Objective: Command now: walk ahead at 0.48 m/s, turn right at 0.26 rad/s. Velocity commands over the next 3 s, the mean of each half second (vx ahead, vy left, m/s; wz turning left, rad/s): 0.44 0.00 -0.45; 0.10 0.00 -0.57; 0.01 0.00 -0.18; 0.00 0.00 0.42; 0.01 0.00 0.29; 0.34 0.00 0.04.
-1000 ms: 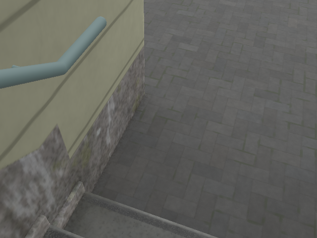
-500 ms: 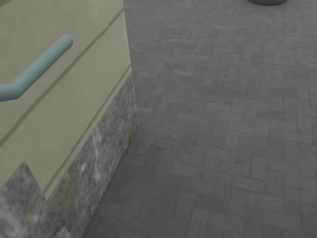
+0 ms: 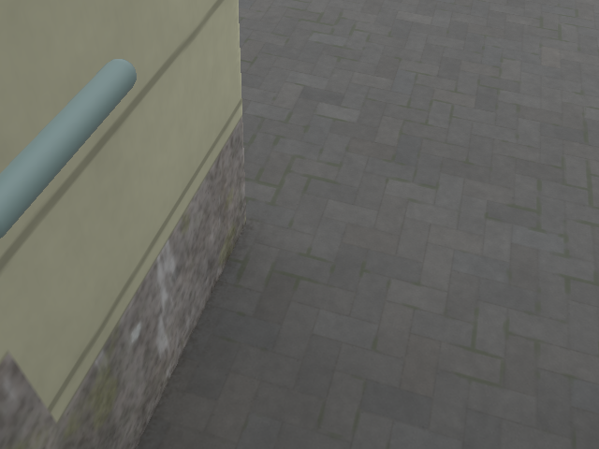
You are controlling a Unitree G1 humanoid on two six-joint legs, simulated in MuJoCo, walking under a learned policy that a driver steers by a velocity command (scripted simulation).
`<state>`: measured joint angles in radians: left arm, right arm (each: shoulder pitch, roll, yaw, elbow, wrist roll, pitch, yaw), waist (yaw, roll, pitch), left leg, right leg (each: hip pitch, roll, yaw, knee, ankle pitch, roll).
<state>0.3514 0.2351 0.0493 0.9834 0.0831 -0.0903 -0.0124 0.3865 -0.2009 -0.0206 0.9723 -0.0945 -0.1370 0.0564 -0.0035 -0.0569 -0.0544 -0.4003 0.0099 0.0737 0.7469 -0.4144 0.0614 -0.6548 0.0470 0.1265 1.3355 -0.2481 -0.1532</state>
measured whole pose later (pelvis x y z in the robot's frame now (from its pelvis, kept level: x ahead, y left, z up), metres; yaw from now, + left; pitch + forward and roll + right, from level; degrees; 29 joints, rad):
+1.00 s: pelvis +0.44 +0.01 -0.33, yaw -32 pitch -1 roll -2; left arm -0.09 0.15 0.01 0.43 -0.04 0.10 0.01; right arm 0.33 -0.18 0.01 0.73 -0.03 0.06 -0.13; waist -0.10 -0.05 0.07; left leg -0.27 0.16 0.24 0.67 -0.36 0.02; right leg -0.96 -0.05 -0.01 1.59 -0.05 0.14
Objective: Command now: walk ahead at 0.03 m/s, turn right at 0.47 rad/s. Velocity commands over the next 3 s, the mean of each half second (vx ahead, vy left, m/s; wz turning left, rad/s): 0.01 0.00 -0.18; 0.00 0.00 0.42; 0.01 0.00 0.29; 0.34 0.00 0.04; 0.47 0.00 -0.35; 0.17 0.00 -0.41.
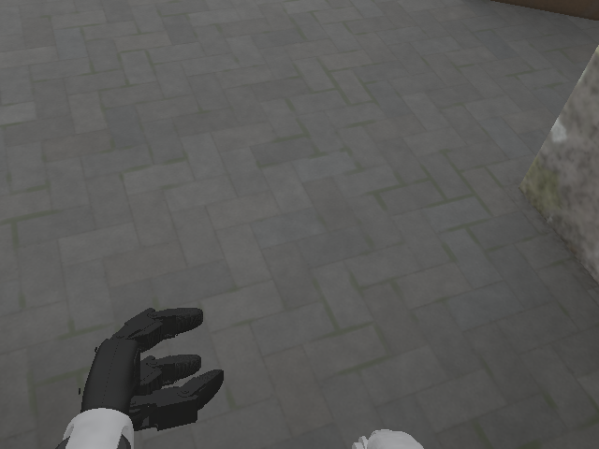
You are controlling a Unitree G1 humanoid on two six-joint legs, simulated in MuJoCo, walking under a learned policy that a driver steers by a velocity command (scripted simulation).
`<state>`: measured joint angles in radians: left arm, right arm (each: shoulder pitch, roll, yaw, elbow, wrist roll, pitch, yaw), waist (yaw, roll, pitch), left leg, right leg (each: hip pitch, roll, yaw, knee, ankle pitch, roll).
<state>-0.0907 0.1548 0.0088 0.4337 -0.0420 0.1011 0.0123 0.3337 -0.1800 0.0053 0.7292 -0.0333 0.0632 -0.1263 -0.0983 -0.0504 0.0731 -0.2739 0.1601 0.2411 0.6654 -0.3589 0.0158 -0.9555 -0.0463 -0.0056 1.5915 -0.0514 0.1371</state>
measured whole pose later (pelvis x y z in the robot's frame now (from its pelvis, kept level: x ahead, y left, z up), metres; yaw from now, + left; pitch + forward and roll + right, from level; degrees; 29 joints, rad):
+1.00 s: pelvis +0.13 +0.02 -0.01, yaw +11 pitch +4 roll -1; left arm 0.11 0.26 0.08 0.62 0.00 0.05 0.08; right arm 0.19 -0.25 -0.06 0.59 0.00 0.03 0.00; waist -0.02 -0.04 -0.01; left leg -0.45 -0.07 -0.05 0.72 -0.35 0.06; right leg -0.65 -0.01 0.06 1.44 -0.50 0.10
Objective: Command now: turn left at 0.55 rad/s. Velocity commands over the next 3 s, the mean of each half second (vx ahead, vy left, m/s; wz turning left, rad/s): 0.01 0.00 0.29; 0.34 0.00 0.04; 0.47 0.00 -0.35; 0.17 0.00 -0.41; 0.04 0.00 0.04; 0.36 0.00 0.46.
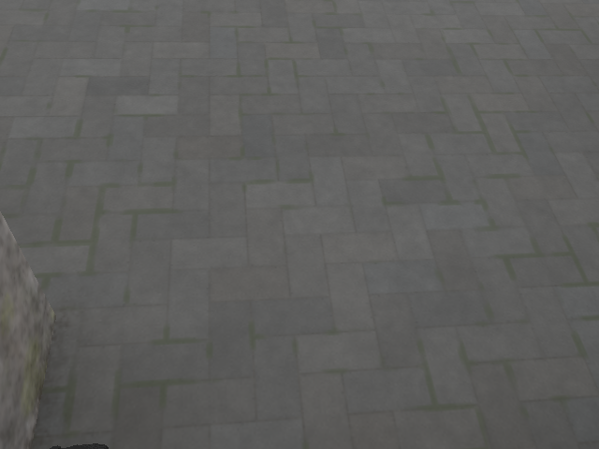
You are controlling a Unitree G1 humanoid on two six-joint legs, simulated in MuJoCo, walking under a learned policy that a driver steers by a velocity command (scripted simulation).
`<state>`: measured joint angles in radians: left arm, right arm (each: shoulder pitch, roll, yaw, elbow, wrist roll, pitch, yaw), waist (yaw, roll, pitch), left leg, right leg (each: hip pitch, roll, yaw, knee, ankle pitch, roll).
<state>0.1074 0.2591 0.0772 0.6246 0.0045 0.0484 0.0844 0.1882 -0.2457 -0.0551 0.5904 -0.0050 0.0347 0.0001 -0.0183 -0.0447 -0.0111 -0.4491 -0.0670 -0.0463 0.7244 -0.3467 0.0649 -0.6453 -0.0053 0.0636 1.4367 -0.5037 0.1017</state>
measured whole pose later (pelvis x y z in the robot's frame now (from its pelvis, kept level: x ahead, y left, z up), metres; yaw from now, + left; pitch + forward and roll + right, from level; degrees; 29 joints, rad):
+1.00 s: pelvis +0.22 +0.02 +0.03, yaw +9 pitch +3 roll -2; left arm 0.23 0.26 0.08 0.68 -0.02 -0.08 0.02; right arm 0.44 -0.22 -0.05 0.84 0.01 -0.08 0.01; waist -0.04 -0.03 -0.03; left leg -0.08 -0.01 -0.02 0.33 -0.30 0.05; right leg -0.65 -0.04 0.02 1.06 -0.21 -0.02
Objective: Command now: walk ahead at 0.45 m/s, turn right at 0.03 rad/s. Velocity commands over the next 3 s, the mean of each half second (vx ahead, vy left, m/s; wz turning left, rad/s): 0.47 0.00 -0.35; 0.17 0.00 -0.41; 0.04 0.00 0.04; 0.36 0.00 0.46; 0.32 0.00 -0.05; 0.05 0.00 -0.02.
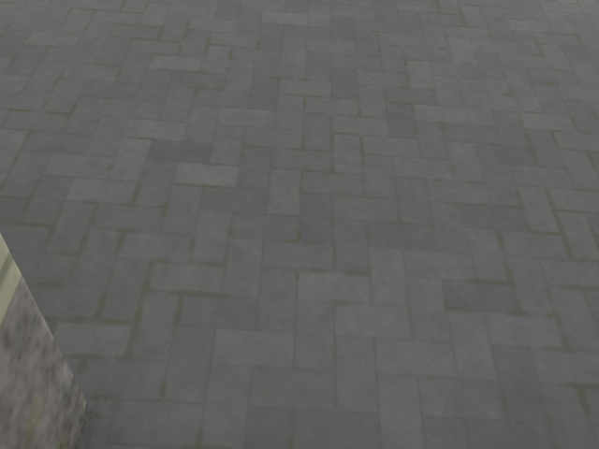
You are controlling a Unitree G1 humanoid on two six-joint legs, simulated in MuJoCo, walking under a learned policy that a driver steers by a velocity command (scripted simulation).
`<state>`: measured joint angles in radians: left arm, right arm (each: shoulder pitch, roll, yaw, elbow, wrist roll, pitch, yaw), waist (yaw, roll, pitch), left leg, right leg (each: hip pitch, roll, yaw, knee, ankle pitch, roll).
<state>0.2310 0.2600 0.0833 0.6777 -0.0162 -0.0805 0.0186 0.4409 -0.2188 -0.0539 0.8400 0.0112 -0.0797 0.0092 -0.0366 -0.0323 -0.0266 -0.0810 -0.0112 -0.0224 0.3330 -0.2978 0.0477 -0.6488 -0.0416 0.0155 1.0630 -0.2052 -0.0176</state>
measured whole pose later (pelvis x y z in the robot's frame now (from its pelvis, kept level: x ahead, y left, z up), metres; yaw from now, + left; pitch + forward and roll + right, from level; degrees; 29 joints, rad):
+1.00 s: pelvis +0.46 -0.11 -0.01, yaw -25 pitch +0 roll +1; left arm 0.15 0.27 0.02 0.70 -0.01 0.04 0.06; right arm 0.16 -0.22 -0.02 0.78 -0.02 -0.01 -0.02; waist -0.04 -0.03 0.08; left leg -0.35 -0.04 -0.02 0.43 -0.09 0.03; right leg -0.39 -0.01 0.08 0.83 -0.42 0.07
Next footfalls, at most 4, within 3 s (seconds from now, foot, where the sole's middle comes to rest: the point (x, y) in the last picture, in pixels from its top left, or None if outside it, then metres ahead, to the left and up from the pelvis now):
0.26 right None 0.33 -0.14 -0.78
0.72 left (308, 400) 0.62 -0.06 -0.78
1.08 right None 0.46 -0.24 -0.78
1.72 left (299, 375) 0.69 -0.04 -0.78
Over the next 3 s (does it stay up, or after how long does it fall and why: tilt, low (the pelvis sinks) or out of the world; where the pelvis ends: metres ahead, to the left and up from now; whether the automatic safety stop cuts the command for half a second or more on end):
stays up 1.02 -0.19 -0.01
